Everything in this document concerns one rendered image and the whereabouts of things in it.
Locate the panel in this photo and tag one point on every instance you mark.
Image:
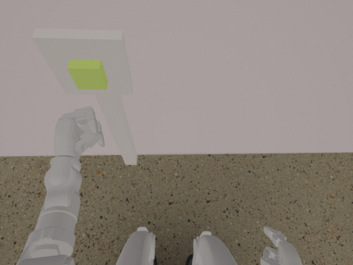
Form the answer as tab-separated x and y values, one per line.
59	46

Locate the button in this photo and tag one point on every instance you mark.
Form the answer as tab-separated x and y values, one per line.
88	74

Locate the right robot thigh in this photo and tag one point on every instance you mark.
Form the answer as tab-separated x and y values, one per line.
210	250

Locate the left robot hand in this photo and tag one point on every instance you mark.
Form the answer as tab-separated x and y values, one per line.
68	133

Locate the robot left forearm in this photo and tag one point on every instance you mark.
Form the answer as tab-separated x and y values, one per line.
54	231

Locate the left robot thigh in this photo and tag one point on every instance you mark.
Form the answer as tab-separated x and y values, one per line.
138	250

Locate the right robot hand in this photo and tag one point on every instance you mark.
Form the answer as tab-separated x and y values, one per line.
286	254

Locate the robot thigh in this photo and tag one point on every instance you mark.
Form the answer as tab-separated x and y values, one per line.
138	250
210	250

